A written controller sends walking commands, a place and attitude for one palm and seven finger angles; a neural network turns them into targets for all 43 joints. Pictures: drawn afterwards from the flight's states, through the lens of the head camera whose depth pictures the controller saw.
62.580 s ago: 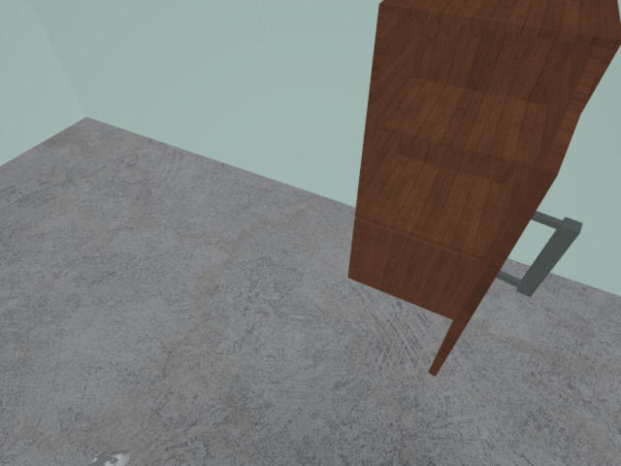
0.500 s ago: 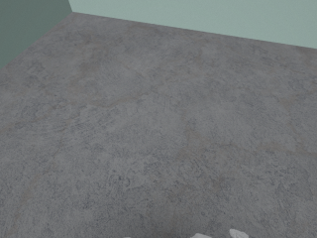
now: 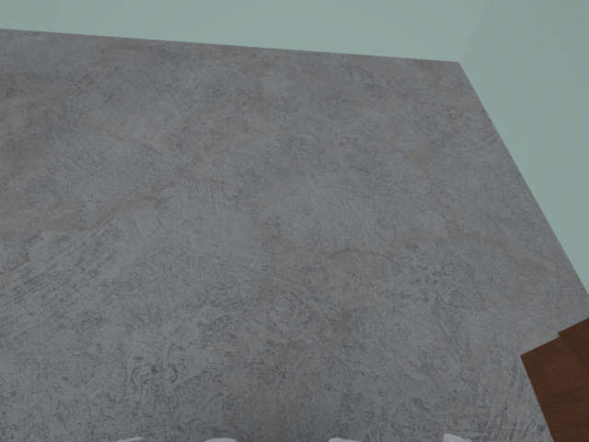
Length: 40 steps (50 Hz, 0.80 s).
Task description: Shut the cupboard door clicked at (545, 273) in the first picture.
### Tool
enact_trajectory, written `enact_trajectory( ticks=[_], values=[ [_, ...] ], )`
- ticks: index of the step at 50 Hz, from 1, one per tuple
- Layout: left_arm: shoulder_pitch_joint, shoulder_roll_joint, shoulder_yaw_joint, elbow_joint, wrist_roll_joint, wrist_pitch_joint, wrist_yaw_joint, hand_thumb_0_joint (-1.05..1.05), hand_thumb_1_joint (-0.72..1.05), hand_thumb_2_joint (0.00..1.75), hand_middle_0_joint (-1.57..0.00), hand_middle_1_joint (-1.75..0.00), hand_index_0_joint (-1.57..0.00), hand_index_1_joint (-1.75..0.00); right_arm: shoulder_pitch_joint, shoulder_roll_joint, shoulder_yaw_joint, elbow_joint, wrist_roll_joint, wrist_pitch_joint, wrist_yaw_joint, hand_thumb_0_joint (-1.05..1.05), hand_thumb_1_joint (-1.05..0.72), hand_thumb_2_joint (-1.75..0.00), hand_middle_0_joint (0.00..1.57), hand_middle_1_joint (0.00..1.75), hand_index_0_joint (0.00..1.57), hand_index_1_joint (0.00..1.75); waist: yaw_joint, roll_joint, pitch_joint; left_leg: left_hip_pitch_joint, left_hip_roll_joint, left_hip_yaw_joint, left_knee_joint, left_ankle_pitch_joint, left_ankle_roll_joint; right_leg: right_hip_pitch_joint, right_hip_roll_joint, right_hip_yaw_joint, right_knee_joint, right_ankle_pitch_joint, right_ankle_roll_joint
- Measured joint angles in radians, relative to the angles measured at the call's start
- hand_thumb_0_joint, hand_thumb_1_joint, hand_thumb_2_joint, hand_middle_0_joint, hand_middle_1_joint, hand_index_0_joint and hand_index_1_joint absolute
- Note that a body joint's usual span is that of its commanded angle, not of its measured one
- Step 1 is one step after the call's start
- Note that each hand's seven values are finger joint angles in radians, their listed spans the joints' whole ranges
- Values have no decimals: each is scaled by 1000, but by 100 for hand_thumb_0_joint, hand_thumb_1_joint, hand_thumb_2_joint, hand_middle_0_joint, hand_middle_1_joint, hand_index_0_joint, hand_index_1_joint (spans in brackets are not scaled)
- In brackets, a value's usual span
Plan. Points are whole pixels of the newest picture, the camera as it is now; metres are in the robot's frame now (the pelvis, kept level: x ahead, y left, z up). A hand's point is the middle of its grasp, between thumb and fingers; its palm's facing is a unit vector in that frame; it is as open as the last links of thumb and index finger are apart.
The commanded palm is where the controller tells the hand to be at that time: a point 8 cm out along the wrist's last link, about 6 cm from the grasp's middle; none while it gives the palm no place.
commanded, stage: turn to face it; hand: left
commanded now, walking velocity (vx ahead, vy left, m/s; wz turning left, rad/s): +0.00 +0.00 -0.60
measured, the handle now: out of the picture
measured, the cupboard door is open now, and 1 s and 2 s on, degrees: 19 19 19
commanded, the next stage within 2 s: take the last steps up to it in 1.76 s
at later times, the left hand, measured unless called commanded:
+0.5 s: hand (205, 416) +0.17 +0.14 -0.14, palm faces -0.29 -0.91 -0.28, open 7.4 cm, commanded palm none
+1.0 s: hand (195, 383) +0.21 +0.17 -0.16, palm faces -0.50 -0.84 -0.20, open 7.4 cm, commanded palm none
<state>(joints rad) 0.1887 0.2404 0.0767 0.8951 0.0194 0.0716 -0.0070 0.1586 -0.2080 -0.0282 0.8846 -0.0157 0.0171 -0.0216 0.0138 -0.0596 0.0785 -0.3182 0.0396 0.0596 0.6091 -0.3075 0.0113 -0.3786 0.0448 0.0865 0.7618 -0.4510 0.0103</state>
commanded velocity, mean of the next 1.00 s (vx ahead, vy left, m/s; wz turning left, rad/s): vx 0.00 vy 0.00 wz -0.60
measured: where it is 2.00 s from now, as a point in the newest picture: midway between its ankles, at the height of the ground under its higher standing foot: outside the picture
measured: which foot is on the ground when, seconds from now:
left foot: down 0.00-0.38, up 0.40-0.78, down 0.80-1.00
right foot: up 0.00-0.36, down 0.38-0.80, up 0.82-1.00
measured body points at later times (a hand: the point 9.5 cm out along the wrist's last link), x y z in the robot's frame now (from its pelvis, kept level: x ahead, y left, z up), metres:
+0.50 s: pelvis +0.00 -0.03 +0.00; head +0.04 -0.07 +0.45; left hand +0.18 +0.18 -0.12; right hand -0.03 -0.30 -0.16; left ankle +0.01 +0.12 -0.66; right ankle -0.04 -0.12 -0.73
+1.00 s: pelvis +0.04 +0.02 +0.02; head +0.11 +0.02 +0.46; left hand +0.24 +0.21 -0.15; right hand +0.00 -0.24 -0.10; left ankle +0.08 +0.09 -0.73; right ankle -0.08 -0.09 -0.63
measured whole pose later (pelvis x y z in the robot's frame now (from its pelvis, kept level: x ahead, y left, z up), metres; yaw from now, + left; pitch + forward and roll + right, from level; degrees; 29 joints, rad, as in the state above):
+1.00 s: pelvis +0.04 +0.02 +0.02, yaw -35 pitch +1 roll -3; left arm 0.21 0.28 0.11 0.90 0.03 0.08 -0.03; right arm 0.17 -0.18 -0.01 0.85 -0.02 0.01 -0.03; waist 0.03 -0.04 0.09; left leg -0.23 0.09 0.13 0.49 -0.28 0.03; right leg -0.50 0.01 0.01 1.17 -0.43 0.06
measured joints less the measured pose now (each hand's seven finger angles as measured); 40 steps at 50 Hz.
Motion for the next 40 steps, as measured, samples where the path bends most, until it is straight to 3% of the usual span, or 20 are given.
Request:
enact_trajectory(
  ticks=[4,7,14,16,18,19,21,23,27,35,38,40],
  values=[
    [-21,13,12,-5,8,12,-17,1,91,90,-20,-30,-20,-30,27,27,21,-11,-11,-5,-7,0,-91,-90,20,30,20,30,-6,15,5,47,35,37,-64,15,4,-93,-9,-65,317,-36,24],
    [-33,18,18,-20,5,11,-25,1,91,90,-20,-30,-20,-30,43,34,22,-5,-12,-5,-9,0,-90,-90,20,30,20,30,-5,35,11,76,56,68,-114,36,5,-105,-36,-93,356,-1,39],
    [-57,13,20,-32,5,15,-29,1,91,90,-20,-30,-19,-30,75,22,-1,20,-12,-3,0,0,-90,-90,20,30,20,30,-26,72,22,98,96,155,-101,13,-13,-27,-75,-135,126,15,34],
    [-62,6,15,-37,5,11,-29,1,91,90,-20,-30,-19,-30,83,8,-11,29,-12,2,4,0,-90,-90,20,30,20,30,-33,86,23,95,112,180,-66,-9,-24,16,-71,-150,27,32,22],
    [-59,2,8,-46,6,-1,-30,1,91,90,-20,-30,-19,-30,95,-10,-20,37,-8,8,8,0,-90,-90,20,30,20,30,-36,98,17,80,129,201,-5,-45,-40,80,-65,-164,-119,134,5],
    [-53,4,3,-52,8,-13,-29,1,91,90,-20,-30,-19,-30,103,-17,-25,39,-4,13,10,0,-90,-90,20,30,20,30,-34,94,7,57,132,203,51,-70,-49,106,-66,-158,-175,149,-25],
    [-55,-17,-8,-44,6,-30,-17,1,91,90,-20,-30,-19,-30,85,-47,-34,51,1,39,6,0,-90,-90,20,30,20,30,-35,128,17,-19,121,104,241,-191,-64,87,-43,-148,-136,101,-45],
    [-45,-35,-17,-41,4,-32,-6,1,91,90,-20,-30,-19,-30,67,-63,-41,54,1,57,1,1,-91,-90,20,30,20,30,-39,140,22,-94,85,28,411,-197,-71,94,-33,-135,-150,108,-43],
    [-18,-43,-23,-34,1,-31,6,1,91,90,-20,-30,-20,-30,32,-60,-39,37,1,54,7,1,-91,-90,20,30,20,29,-34,108,25,-181,53,-23,512,-97,-92,118,-23,-91,-235,167,-44],
    [23,-43,-24,-14,8,-33,1,1,91,90,-20,-30,-20,-30,-19,-37,-31,1,6,41,7,1,-91,-90,20,30,20,29,-4,60,12,-153,21,-64,322,-87,-102,120,5,-22,-271,189,-35],
    [37,-33,-17,-5,11,-26,2,1,90,90,-20,-30,-20,-30,-37,-24,-24,-12,12,32,4,0,-91,-90,20,30,20,29,11,39,5,-89,-3,-60,171,-87,-93,102,14,14,-243,177,-19],
    [47,-23,-11,1,5,-16,3,1,90,90,-20,-30,-20,-30,-39,-18,-16,-24,15,14,2,0,-91,-90,20,30,20,29,13,30,-6,-19,-10,-54,5,-3,-76,78,24,36,-201,155,-2]
  ],
)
